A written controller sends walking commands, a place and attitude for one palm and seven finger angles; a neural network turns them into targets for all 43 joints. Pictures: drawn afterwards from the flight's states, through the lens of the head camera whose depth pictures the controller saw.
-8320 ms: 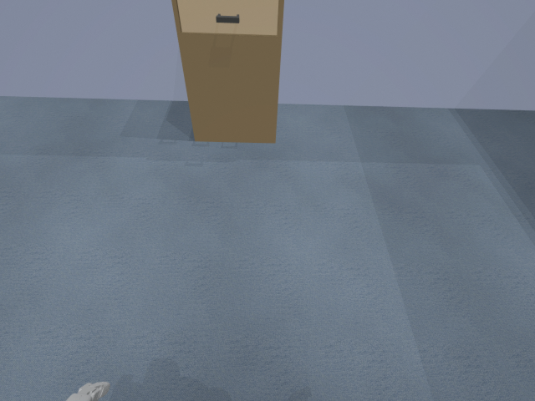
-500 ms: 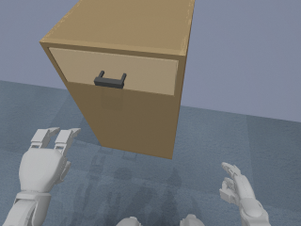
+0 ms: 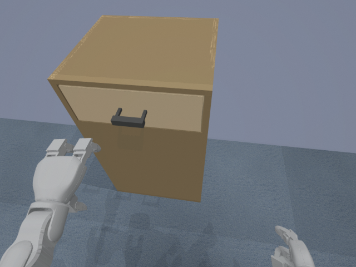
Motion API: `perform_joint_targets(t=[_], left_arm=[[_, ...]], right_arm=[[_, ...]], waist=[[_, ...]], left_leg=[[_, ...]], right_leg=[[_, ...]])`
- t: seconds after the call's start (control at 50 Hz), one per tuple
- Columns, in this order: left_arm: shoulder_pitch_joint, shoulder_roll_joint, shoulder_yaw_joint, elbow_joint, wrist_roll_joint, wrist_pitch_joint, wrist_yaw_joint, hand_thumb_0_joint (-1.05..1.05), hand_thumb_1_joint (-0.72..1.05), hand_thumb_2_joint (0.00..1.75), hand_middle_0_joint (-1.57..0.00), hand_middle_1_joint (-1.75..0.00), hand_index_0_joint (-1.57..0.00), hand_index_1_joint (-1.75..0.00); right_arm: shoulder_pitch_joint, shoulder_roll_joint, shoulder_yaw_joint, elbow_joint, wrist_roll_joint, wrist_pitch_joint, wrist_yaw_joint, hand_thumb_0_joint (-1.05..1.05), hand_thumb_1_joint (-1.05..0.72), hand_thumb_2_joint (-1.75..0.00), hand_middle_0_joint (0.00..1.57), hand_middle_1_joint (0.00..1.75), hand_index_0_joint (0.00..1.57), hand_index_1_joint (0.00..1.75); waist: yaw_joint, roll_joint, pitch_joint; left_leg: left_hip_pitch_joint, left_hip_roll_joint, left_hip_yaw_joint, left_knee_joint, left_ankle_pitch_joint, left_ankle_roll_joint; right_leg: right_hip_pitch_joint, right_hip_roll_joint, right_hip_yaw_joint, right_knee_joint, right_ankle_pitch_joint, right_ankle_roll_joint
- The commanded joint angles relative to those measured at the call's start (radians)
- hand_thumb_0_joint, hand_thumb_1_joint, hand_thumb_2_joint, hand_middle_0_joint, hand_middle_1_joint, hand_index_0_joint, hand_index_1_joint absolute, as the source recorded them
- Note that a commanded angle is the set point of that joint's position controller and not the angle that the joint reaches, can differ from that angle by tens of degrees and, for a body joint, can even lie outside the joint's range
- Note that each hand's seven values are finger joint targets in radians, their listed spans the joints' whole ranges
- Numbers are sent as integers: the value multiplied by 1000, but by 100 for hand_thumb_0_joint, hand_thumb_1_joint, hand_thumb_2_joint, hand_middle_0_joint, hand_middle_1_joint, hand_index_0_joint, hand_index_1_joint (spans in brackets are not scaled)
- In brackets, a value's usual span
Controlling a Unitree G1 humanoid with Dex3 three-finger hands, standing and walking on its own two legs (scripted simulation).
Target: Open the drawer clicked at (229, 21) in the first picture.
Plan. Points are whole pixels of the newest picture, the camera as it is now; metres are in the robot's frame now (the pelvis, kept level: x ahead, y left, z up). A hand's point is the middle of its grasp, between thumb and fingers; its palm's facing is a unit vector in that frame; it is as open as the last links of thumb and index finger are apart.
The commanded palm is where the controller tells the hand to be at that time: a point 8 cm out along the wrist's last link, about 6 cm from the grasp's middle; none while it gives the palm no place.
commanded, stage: raise the hand with hooked fingers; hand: left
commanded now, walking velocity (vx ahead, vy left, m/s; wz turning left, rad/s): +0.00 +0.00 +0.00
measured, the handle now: (130, 116) +0.54 +0.21 -0.02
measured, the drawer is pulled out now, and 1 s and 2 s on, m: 0.00 0.00 0.00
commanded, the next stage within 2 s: move the hooked fingers above the handle in 0.72 s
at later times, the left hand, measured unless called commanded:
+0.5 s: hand (79, 163) +0.29 +0.23 +0.10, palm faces +0.01 -0.06 -1.00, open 13.8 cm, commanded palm +0.26 +0.23 +0.15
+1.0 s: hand (93, 169) +0.29 +0.21 +0.08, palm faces -0.02 -0.03 -1.00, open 13.9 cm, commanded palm +0.27 +0.22 +0.14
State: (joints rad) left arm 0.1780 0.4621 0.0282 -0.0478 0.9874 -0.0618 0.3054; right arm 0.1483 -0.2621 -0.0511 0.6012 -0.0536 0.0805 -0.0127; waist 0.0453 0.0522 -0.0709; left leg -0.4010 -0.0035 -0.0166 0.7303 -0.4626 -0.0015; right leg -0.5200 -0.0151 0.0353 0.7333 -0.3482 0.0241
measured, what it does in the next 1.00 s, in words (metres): stands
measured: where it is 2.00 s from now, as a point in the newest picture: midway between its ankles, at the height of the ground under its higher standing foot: outside the picture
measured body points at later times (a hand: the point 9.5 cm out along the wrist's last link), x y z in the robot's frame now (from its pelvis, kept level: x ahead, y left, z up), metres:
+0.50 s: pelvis -0.02 -0.01 +0.02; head +0.00 -0.03 +0.47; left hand +0.28 +0.23 +0.15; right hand +0.17 -0.23 -0.09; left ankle -0.06 +0.12 -0.71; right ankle +0.01 -0.14 -0.71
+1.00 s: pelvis -0.03 -0.02 +0.02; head -0.01 -0.05 +0.47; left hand +0.28 +0.21 +0.13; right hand +0.15 -0.24 -0.09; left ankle -0.06 +0.12 -0.71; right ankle +0.01 -0.14 -0.71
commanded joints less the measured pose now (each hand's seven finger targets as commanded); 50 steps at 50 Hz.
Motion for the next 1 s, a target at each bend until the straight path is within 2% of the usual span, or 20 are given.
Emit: perform_joint_targets(t=[0.0, 0.06, 0.12, 0.16, 0.26, 0.3, 0.34, 0.38, 0.42, 0.48, 0.52, 0.56, 0.64, 0.66, 0.68, 0.8, 0.86, 0.88, 0.92, 0.98], left_arm=[[-194, 176, 73, -153, -16, 85, -37, 0, -50, 30, -30, -120, -30, -120], [-269, 194, 59, -155, -23, 104, -106, 0, -50, 30, -30, -120, -30, -120], [-363, 204, 45, -155, -15, 86, -149, 0, -50, 30, -30, -120, -30, -120], [-429, 235, 65, -150, -15, 64, -167, 0, -50, 30, -30, -120, -30, -120], [-530, 249, 72, -66, -26, 29, -186, 0, -50, 30, -30, -120, -30, -120], [-577, 246, 57, -63, -35, 20, -191, 0, -50, 30, -30, -120, -30, -120], [-516, 213, 38, -6, -41, 22, -206, 0, -50, 30, -30, -120, -30, -120], [-474, 208, 36, -8, -45, 16, -220, 0, -50, 30, -30, -120, -30, -120], [-466, 206, 35, -26, -47, 9, -227, 0, -50, 30, -30, -120, -30, -120], [-489, 206, 34, -47, -47, -15, -220, 0, -50, 30, -30, -120, -30, -120], [-509, 237, 69, -73, -39, -42, -196, 0, -50, 30, -30, -120, -30, -120], [-531, 273, 107, -86, -29, -63, -164, 0, -50, 30, -30, -120, -30, -120], [-547, 253, 104, -60, -15, -72, -100, 0, -50, 30, -30, -120, -30, -120], [-546, 254, 109, -35, -16, -63, -92, 0, -50, 30, -30, -120, -30, -120], [-546, 234, 83, -23, -17, -53, -86, 0, -50, 30, -30, -120, -30, -120], [-521, 199, 16, 21, -22, 13, -119, 0, -50, 30, -30, -120, -30, -120], [-614, 168, -36, 67, -18, 16, -148, 0, -50, 30, -30, -120, -30, -120], [-656, 198, -19, 84, -9, 7, -148, 0, -50, 30, -30, -120, -30, -120], [-723, 198, -28, 126, 3, -11, -149, 0, -50, 30, -30, -120, -30, -120], [-800, 267, 36, 144, 22, -54, -129, 0, -50, 30, -30, -120, -30, -120]], right_arm=[[-106, -95, -17, -158, 26, -27, 1, 0, -90, -90, 20, 30, 20, 30], [-116, -99, -6, -167, 30, -14, -7, 0, -90, -90, 20, 30, 20, 30], [-109, -91, 2, -159, 25, -7, -13, 0, -90, -90, 20, 30, 20, 30], [-112, -91, 8, -158, 25, -5, -20, 0, -90, -90, 20, 30, 20, 30], [-100, -84, 10, -136, 30, -6, -27, 0, -90, -90, 20, 30, 20, 30], [-100, -82, 10, -132, 35, -8, -28, 0, -90, -90, 20, 30, 20, 30], [-98, -82, 8, -132, 38, -8, -25, 0, -90, -90, 20, 30, 20, 30], [-96, -85, 7, -138, 39, -9, -18, 0, -90, -90, 20, 30, 20, 30], [-100, -90, 4, -141, 38, -6, -13, 0, -90, -90, 20, 30, 20, 30], [-103, -90, 5, -150, 38, -13, -13, 0, -90, -90, 20, 30, 20, 30], [-96, -91, -2, -143, 34, -18, -16, 0, -90, -90, 20, 30, 20, 30], [-98, -92, -5, -137, 32, -25, -19, 0, -90, -90, 20, 30, 20, 30], [-94, -81, -15, -116, 37, -35, -21, 0, -90, -90, 20, 30, 20, 30], [-94, -84, -15, -113, 41, -37, -20, 0, -90, -90, 20, 30, 20, 30], [-97, -81, -13, -112, 44, -39, -20, 0, -90, -90, 20, 30, 20, 30], [-118, -87, -8, -114, 55, -41, -25, 0, -90, -90, 20, 30, 20, 30], [-114, -92, -2, -110, 57, -45, -34, 0, -90, -90, 20, 30, 20, 30], [-105, -92, 0, -102, 56, -46, -37, 0, -90, -90, 20, 30, 20, 30], [-97, -89, 2, -95, 54, -51, -43, 0, -90, -90, 20, 30, 20, 30], [-76, -89, -6, -87, 46, -57, -50, 0, -90, -90, 20, 30, 20, 30]], waist=[[25, -19, -228], [23, -27, -213], [20, -25, -199], [22, 4, -195], [20, -14, -188], [20, 4, -195], [27, -22, -171], [40, -22, -185], [40, -38, -177], [38, -45, -166], [39, -54, -184], [43, -27, -201], [37, 9, -210], [33, -3, -197], [34, 3, -188], [34, -50, -173], [3, -85, -127], [1, -83, -114], [-5, -99, -115], [10, -61, -198]], left_leg=[[85, -2, 15, -142, 599, 1], [111, 0, 20, -174, 602, 7], [141, -2, 24, -196, 593, 9], [151, -6, 26, -211, 566, 9], [152, -18, 34, -240, 514, 7], [158, -21, 35, -250, 517, 6], [136, -24, 43, -262, 492, 5], [134, -24, 46, -271, 509, 5], [127, -24, 52, -279, 500, 6], [119, -26, 50, -289, 447, 9], [122, -29, 46, -288, 448, 11], [127, -32, 42, -288, 443, 11], [130, -35, 47, -286, 430, 8], [124, -34, 46, -291, 407, 8], [117, -34, 49, -295, 397, 8], [106, -37, 65, -316, 358, 15], [98, -38, 67, -315, 315, 20], [93, -37, 65, -319, 295, 18], [89, -42, 64, -313, 272, 22], [99, -46, 60, -301, 308, 21]], right_leg=[[261, 22, -50, -86, 382, -68], [295, 21, -49, -117, 376, -64], [306, 22, -51, -144, 366, -63], [320, 26, -49, -162, 354, -65], [350, 29, -49, -200, 351, -64], [361, 25, -48, -208, 355, -66], [368, 26, -51, -219, 343, -64], [396, 23, -48, -220, 355, -66], [396, 24, -46, -227, 354, -64], [388, 22, -43, -240, 307, -62], [392, 23, -39, -240, 310, -61], [398, 25, -34, -241, 305, -62], [374, 24, -37, -239, 282, -63], [368, 28, -38, -249, 258, -61], [367, 24, -39, -249, 246, -62], [392, 22, -33, -274, 218, -58], [345, 28, -37, -293, 175, -51], [332, 27, -40, -294, 150, -51], [317, 25, -40, -297, 127, -50], [355, 21, -33, -278, 170, -52]])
